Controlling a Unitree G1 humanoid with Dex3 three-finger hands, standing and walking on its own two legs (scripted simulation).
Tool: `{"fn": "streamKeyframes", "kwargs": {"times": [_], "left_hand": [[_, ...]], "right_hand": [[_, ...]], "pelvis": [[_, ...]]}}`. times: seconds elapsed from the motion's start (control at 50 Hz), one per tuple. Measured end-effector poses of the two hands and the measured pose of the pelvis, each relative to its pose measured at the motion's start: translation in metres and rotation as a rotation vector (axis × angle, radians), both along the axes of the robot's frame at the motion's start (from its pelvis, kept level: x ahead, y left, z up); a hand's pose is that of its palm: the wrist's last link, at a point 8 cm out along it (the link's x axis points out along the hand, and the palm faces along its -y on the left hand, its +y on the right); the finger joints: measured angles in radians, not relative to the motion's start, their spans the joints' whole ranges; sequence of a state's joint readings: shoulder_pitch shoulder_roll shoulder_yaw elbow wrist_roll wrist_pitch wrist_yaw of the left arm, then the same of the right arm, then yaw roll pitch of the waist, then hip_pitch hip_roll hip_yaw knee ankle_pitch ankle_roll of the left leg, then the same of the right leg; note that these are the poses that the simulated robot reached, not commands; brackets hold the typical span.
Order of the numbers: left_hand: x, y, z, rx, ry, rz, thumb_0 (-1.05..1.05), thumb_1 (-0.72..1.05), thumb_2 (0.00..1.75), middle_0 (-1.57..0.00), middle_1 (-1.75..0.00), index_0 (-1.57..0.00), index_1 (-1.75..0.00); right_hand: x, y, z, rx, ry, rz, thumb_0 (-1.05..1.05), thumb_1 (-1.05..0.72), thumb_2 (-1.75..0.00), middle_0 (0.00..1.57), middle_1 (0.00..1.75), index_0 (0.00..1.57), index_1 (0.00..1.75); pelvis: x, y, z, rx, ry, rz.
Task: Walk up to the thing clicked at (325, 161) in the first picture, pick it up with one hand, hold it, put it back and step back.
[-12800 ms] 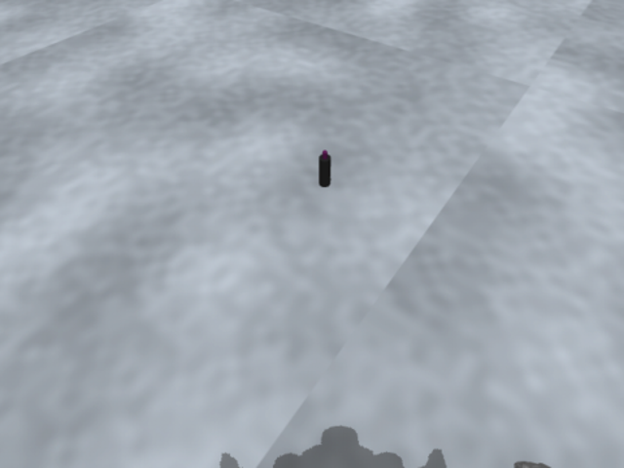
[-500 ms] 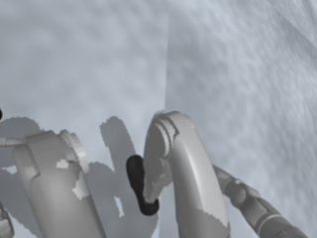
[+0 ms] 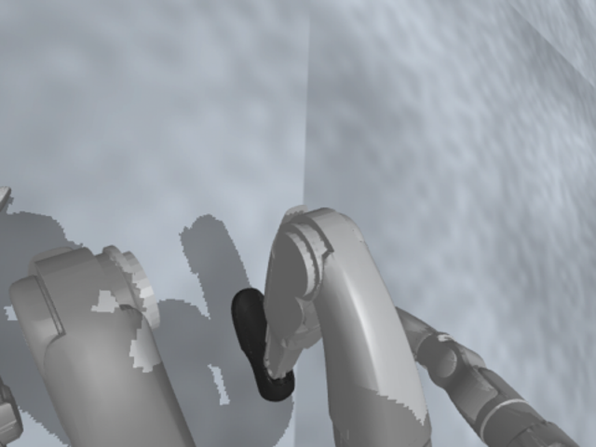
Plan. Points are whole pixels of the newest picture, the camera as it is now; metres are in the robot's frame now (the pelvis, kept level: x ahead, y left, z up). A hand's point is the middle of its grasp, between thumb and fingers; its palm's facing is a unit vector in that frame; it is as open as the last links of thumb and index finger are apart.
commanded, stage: close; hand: left
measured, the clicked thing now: out of the picture +0.41 +0.29 -0.18
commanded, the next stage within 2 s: settle in 0.22 s
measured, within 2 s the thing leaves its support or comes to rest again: leaves its support in 0.58 s
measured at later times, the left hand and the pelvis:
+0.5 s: hand out of the picture +0.41 +0.28 -0.17, palm faces +0.32 -0.95 +0.01, open 7.3 cm; pelvis +0.00 +0.00 +0.00, yaw +0 degrees
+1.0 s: hand out of the picture +0.38 +0.30 -0.06, palm faces +0.32 -0.95 -0.02, open 7.3 cm; pelvis +0.01 -0.01 +0.03, yaw +4 degrees
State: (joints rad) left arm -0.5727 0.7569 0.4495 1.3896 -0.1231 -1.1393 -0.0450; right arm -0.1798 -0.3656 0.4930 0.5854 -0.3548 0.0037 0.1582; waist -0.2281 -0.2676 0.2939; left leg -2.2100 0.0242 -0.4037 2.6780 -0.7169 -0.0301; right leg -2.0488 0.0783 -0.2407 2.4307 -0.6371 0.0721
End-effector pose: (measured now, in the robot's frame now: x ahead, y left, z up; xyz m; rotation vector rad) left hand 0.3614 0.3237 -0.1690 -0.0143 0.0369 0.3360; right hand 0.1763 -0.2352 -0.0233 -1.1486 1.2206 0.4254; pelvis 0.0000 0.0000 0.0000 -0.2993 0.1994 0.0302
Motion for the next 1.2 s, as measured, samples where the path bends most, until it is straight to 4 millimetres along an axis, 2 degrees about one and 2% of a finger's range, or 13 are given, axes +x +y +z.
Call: {"fn": "streamKeyframes", "kwargs": {"times": [0.08, 0.28, 0.44, 0.58, 0.66, 0.82, 1.04, 1.2], "left_hand": [[0.003, -0.001, 0.001, -0.003, 0.000, 0.006, -0.01, 0.29, 0.62, -0.60, -0.56, -0.57, -0.58], [0.006, 0.002, 0.002, 0.003, 0.011, 0.009, -0.02, 0.14, 0.77, -0.80, -0.91, -0.82, -0.92], [0.008, 0.000, 0.001, -0.002, 0.004, -0.002, -0.02, 0.01, 1.00, -0.81, -1.09, -0.83, -1.10], [0.006, 0.001, 0.007, -0.005, 0.004, -0.005, -0.01, -0.04, 1.06, -0.83, -1.07, -0.86, -1.08], [0.004, 0.007, 0.021, 0.015, -0.015, 0.001, -0.01, -0.05, 1.08, -0.84, -1.06, -0.87, -1.07], [-0.002, 0.020, 0.065, 0.050, -0.040, -0.004, -0.01, -0.06, 1.09, -0.86, -1.05, -0.88, -1.05], [-0.015, 0.018, 0.114, 0.044, -0.039, -0.007, -0.01, -0.06, 1.09, -0.87, -1.04, -0.89, -1.04], [-0.014, 0.023, 0.146, 0.074, -0.014, -0.012, -0.01, -0.06, 1.09, -0.87, -1.03, -0.90, -1.03]], "right_hand": [[-0.001, -0.001, 0.000, 0.000, -0.002, -0.008, 0.00, -0.87, -0.89, 0.21, 0.30, 0.21, 0.30], [-0.004, -0.002, 0.000, -0.002, -0.003, -0.023, 0.00, -0.87, -0.89, 0.21, 0.30, 0.21, 0.30], [-0.006, -0.001, 0.000, -0.002, 0.011, -0.033, 0.00, -0.88, -0.89, 0.21, 0.30, 0.21, 0.30], [-0.001, 0.000, 0.001, 0.002, 0.006, -0.048, 0.00, -0.88, -0.90, 0.21, 0.30, 0.21, 0.30], [0.003, 0.000, 0.002, 0.013, -0.011, -0.063, 0.00, -0.88, -0.90, 0.21, 0.30, 0.21, 0.30], [0.016, 0.000, 0.002, 0.085, -0.074, -0.113, 0.00, -0.88, -0.90, 0.21, 0.30, 0.21, 0.30], [0.026, -0.001, -0.007, 0.204, -0.122, -0.239, 0.00, -0.88, -0.89, 0.21, 0.30, 0.21, 0.30], [0.030, -0.002, -0.017, 0.265, -0.124, -0.342, 0.00, -0.88, -0.89, 0.21, 0.30, 0.21, 0.30]], "pelvis": [[0.000, 0.000, 0.000, 0.000, 0.002, -0.001], [-0.001, 0.000, 0.001, 0.001, 0.004, -0.003], [0.000, 0.000, 0.002, -0.001, 0.010, -0.003], [0.002, 0.000, 0.006, -0.001, 0.028, 0.002], [0.002, -0.002, 0.009, 0.005, 0.040, 0.008], [0.002, -0.003, 0.016, 0.021, 0.083, 0.024], [0.007, -0.008, 0.028, 0.062, 0.172, 0.050], [0.014, -0.013, 0.040, 0.092, 0.248, 0.068]]}}
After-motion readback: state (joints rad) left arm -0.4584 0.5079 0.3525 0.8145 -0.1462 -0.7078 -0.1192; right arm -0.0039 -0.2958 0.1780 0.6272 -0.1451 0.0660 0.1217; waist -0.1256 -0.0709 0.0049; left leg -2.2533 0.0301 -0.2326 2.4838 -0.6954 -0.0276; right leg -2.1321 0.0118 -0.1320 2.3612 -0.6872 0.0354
